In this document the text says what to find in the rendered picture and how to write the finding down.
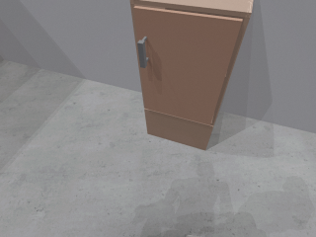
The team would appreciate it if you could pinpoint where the cupboard door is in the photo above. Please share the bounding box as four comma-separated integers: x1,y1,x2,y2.
133,6,243,125

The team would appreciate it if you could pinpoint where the handle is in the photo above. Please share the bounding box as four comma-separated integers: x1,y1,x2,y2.
137,37,149,68

